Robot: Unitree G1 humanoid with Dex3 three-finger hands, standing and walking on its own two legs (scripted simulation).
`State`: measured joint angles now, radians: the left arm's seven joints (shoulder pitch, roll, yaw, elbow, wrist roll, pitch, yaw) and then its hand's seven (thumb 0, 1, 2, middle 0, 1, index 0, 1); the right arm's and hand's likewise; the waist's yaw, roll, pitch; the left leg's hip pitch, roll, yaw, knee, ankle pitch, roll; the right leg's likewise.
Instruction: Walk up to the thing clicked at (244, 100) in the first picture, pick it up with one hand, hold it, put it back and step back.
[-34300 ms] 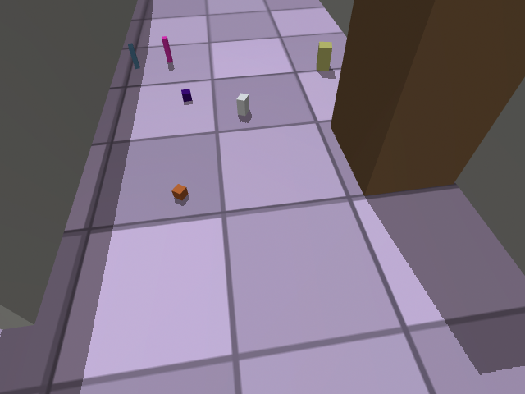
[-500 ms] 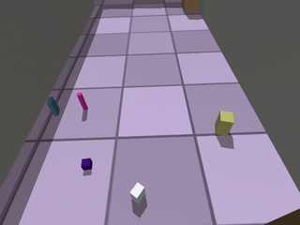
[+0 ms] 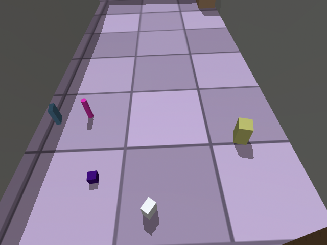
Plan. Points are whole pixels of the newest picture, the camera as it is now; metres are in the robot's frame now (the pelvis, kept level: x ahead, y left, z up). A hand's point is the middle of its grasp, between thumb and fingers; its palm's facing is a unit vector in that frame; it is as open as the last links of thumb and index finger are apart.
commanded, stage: stand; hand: left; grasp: from above
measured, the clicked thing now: (149, 208) +0.41 +0.14 -0.72
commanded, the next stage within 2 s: step back in 0.54 s
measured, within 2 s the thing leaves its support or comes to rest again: neither
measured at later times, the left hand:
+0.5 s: hand out of the picture +0.08 +0.25 -0.15, palm faces -0.01 -0.94 -0.34, open 7.3 cm
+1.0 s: hand out of the picture +0.08 +0.32 -0.18, palm faces -0.02 -0.94 -0.34, open 7.3 cm
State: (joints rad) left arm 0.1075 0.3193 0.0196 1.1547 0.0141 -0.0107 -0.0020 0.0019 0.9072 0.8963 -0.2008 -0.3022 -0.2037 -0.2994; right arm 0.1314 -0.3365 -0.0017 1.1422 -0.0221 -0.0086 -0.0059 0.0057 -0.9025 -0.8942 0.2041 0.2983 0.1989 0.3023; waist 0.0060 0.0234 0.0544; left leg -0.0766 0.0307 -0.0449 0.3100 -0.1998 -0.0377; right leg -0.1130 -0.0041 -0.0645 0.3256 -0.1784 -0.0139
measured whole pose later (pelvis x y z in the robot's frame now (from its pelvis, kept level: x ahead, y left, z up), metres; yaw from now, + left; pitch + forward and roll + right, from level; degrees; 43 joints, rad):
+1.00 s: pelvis -0.07 +0.07 -0.02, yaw +1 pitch -1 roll -2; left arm 0.00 0.40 0.06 0.90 0.00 0.07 0.03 0.00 0.91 0.90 -0.20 -0.30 -0.20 -0.30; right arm 0.16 -0.34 -0.04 0.94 -0.04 0.03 0.00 0.01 -0.90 -0.89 0.21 0.30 0.20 0.30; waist -0.03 -0.05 0.21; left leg -0.28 -0.01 -0.03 0.59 -0.29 0.04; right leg -0.47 0.12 0.16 1.10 -0.54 -0.03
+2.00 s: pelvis -0.34 +0.06 -0.02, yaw -4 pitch -2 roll -1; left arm 0.19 0.41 0.09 0.83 0.02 0.07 0.00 0.00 0.91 0.90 -0.20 -0.30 -0.20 -0.30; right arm 0.11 -0.36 -0.04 0.80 -0.03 0.01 -0.01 0.01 -0.90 -0.89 0.21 0.30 0.20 0.30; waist 0.02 -0.04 0.18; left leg -0.34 0.04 0.00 0.59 -0.21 0.01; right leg -0.33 0.06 0.13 0.98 -0.51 0.03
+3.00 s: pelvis -0.65 +0.01 -0.02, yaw -2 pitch -2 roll +1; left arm 0.27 0.35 0.06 0.96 0.05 -0.01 0.00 0.01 0.90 0.90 -0.21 -0.30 -0.21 -0.30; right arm 0.19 -0.42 -0.06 0.93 -0.03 0.05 0.01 0.01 -0.90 -0.89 0.20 0.30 0.20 0.30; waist 0.04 0.06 0.05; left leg -0.37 -0.02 -0.13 0.88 -0.43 -0.01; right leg -0.23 0.00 0.02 0.61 -0.35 -0.02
